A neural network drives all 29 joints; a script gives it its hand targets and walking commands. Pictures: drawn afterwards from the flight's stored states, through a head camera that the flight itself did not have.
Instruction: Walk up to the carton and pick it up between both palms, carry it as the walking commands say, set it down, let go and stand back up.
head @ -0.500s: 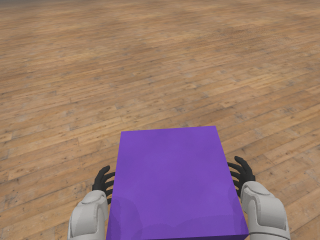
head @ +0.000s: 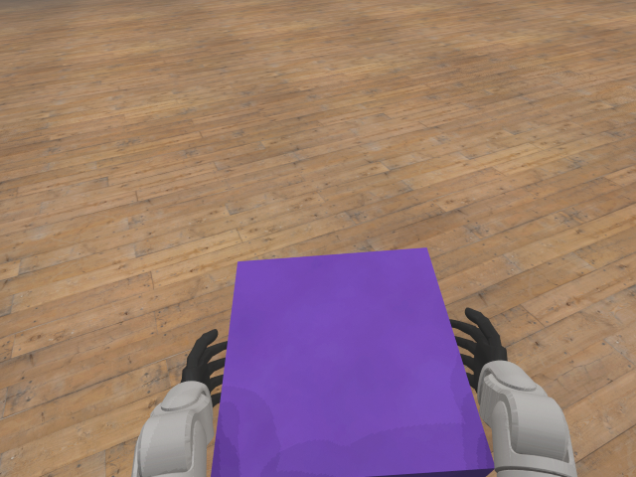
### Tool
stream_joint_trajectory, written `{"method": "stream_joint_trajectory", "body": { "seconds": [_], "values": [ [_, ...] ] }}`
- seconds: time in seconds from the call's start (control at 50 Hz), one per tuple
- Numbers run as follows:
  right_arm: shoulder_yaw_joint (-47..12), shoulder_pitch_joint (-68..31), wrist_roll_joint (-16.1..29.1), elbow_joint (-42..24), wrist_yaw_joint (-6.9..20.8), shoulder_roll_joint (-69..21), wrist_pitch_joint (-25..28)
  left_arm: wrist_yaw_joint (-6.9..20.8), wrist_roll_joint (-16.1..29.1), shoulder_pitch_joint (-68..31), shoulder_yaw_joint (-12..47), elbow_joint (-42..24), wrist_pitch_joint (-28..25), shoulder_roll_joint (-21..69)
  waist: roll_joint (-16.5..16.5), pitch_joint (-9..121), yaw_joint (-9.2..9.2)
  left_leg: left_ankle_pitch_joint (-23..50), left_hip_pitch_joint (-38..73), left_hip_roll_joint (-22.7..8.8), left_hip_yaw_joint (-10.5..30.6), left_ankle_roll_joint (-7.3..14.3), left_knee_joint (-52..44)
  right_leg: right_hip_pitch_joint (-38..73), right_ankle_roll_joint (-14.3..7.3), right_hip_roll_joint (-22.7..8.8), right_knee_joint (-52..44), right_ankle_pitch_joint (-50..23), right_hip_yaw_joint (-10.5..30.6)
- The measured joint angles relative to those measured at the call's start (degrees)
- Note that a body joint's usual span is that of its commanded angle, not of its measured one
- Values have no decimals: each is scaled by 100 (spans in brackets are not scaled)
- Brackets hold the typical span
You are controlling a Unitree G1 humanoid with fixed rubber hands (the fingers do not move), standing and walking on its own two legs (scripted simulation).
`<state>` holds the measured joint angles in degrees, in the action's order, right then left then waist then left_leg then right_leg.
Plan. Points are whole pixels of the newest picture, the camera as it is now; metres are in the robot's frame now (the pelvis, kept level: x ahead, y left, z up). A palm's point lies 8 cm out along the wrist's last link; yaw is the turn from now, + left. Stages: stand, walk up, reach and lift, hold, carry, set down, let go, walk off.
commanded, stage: carry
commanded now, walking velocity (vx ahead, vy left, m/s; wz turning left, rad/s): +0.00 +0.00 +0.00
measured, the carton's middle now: (341, 386) +0.29 +0.00 -0.03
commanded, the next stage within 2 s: none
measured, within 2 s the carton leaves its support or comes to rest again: neither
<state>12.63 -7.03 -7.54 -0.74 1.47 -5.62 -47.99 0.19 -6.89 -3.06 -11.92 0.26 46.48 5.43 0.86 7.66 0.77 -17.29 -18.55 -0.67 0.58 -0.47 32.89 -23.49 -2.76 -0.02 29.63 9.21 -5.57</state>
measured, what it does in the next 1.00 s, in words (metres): stands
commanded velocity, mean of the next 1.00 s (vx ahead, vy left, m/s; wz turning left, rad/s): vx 0.00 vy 0.00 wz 0.00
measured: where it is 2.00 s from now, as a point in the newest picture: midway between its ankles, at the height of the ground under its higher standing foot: outside the picture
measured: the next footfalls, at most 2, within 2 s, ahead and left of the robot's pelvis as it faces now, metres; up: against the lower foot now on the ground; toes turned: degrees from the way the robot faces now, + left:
none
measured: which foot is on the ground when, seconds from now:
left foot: down 0.00-1.00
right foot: down 0.00-1.00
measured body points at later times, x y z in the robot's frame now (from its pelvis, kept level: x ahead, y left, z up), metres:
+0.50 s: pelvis +0.01 +0.00 +0.00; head -0.02 +0.00 +0.45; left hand +0.27 +0.18 +0.03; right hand +0.29 -0.18 +0.04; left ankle +0.00 +0.13 -0.73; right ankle +0.07 -0.09 -0.73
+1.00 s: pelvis +0.01 +0.00 +0.00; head -0.01 +0.00 +0.45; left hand +0.28 +0.18 +0.03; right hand +0.29 -0.18 +0.05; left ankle +0.00 +0.13 -0.73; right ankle +0.07 -0.09 -0.73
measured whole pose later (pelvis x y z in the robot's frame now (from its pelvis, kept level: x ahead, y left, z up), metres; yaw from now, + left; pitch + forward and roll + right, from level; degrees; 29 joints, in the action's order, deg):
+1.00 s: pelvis +0.01 +0.00 +0.00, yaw -1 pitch +3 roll +0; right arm 12.3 -6.9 -6.7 -3.1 0.9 -5.8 -50.1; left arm 0.0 -6.6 -2.6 -11.5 -2.7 49.3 5.1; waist 0.8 6.7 0.8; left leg -18.1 -16.9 -0.8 0.0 -0.5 32.4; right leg -22.5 -2.7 0.2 30.0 10.3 -5.1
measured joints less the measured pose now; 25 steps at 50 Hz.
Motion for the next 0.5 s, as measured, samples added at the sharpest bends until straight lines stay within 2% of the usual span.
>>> {"method": "stream_joint_trajectory", "body": {
  "seconds": [0.5],
  "values": [
    [-8,-4,24,-91,-33,-25,-102,1,6,20,8,-112,126,-16,-16,-28,0,-70,105,-12,-32,-2,-15,59,3,13,53,92,32]
  ]
}}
